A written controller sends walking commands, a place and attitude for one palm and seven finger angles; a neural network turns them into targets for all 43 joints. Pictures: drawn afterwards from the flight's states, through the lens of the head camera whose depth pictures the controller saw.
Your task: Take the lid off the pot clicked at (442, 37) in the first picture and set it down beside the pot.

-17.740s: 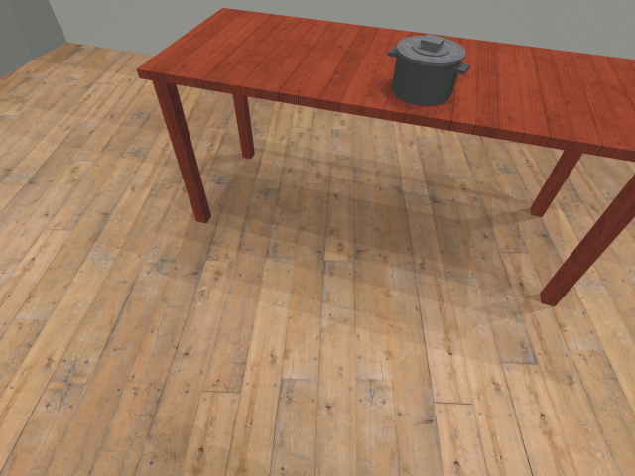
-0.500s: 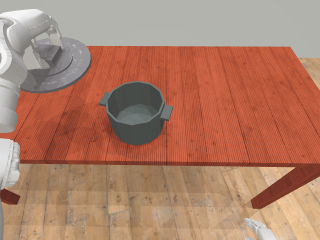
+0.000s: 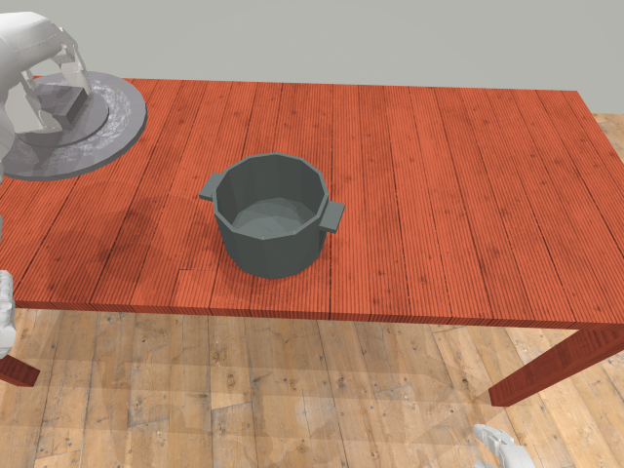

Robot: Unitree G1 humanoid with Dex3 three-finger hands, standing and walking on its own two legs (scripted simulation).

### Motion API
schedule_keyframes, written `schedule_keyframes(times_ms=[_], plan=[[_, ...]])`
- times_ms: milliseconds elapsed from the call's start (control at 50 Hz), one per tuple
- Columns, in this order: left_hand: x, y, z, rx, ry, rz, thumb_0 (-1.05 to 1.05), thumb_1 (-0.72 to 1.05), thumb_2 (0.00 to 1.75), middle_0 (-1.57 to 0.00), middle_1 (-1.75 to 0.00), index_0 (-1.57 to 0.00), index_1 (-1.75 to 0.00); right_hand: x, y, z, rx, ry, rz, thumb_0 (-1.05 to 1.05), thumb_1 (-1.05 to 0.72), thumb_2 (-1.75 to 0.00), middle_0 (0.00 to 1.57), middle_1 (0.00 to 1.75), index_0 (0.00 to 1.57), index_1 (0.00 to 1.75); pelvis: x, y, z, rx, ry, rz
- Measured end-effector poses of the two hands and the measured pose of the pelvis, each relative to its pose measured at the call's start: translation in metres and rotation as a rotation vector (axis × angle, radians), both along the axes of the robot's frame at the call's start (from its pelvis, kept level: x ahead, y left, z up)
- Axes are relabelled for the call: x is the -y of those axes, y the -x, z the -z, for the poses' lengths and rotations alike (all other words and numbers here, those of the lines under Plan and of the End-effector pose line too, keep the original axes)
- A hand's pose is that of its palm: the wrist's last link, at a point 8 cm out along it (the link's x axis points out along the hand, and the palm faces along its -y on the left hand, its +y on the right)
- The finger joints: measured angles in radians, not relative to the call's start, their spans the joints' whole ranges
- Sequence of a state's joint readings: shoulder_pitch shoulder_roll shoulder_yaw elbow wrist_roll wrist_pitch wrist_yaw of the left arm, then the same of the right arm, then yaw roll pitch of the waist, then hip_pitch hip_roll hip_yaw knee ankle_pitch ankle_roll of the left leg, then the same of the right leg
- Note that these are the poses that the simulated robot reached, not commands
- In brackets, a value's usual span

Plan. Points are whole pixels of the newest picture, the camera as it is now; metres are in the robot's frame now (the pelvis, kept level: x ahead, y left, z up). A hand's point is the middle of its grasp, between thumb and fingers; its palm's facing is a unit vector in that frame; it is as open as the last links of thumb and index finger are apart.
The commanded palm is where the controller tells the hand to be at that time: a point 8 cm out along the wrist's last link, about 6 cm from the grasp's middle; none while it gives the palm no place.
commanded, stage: move the lid sideways beside the pot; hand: left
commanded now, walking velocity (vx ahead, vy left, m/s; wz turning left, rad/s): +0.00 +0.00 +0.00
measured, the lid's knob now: (54, 103) +0.46 +0.33 +0.20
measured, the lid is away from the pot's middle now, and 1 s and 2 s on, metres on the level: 0.23 0.22 0.22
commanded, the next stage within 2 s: lower the lid onto the table in 0.10 s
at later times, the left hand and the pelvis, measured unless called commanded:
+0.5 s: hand (65, 100) +0.46 +0.30 +0.21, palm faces -0.27 -0.08 -0.96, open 8.6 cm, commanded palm +0.45 +0.30 +0.28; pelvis +0.01 +0.00 +0.00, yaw +0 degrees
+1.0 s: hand (73, 138) +0.44 +0.31 +0.17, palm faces -0.37 -0.10 -0.93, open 8.6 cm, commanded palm +0.45 +0.31 +0.24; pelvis +0.01 -0.02 +0.00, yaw +0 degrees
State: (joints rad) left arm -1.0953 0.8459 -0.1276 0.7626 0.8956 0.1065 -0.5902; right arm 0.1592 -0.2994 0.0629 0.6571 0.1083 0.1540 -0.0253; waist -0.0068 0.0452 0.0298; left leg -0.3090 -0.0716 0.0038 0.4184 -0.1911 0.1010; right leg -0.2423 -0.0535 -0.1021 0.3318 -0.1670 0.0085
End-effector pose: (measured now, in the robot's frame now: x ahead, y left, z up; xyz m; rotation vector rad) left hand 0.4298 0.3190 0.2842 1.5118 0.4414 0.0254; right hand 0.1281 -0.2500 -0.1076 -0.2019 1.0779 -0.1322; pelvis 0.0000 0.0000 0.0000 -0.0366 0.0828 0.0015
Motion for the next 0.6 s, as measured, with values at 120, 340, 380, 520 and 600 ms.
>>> schedule_keyframes(times_ms=[120,340,380,520,600], plan=[[-0.001,0.001,-0.002,0.011,-0.024,0.020,0.01,0.09,0.92,-0.68,-0.91,-0.61,-0.85,0.006,0.008,0.002,-0.031,0.020,0.002,0.01,-0.91,-0.89,0.20,0.30,0.20,0.30,0.000,-0.003,0.000,-0.001,0.002,-0.009],[0.008,-0.014,0.007,-0.019,0.004,0.021,0.01,0.09,0.93,-0.68,-0.91,-0.61,-0.85,0.010,0.012,0.004,-0.041,0.016,0.021,0.01,-0.91,-0.89,0.20,0.30,0.20,0.30,0.001,-0.005,0.000,-0.009,0.002,-0.004],[0.010,-0.017,0.009,-0.021,0.008,0.025,0.01,0.09,0.93,-0.68,-0.91,-0.61,-0.85,0.010,0.012,0.004,-0.036,0.012,0.025,0.01,-0.91,-0.89,0.20,0.30,0.20,0.30,0.002,-0.006,0.000,-0.011,0.001,-0.003],[0.015,-0.021,0.014,-0.017,0.019,0.038,0.01,0.09,0.92,-0.68,-0.92,-0.60,-0.85,0.011,0.012,0.003,-0.026,-0.004,0.038,0.01,-0.91,-0.89,0.20,0.30,0.20,0.30,0.004,-0.009,0.000,-0.018,0.000,0.005],[0.015,-0.021,0.021,-0.033,0.023,0.033,0.01,0.09,0.93,-0.68,-0.92,-0.60,-0.85,0.013,0.012,0.004,-0.029,-0.010,0.038,0.01,-0.91,-0.89,0.20,0.30,0.20,0.30,0.006,-0.008,0.001,-0.020,0.000,0.006]])
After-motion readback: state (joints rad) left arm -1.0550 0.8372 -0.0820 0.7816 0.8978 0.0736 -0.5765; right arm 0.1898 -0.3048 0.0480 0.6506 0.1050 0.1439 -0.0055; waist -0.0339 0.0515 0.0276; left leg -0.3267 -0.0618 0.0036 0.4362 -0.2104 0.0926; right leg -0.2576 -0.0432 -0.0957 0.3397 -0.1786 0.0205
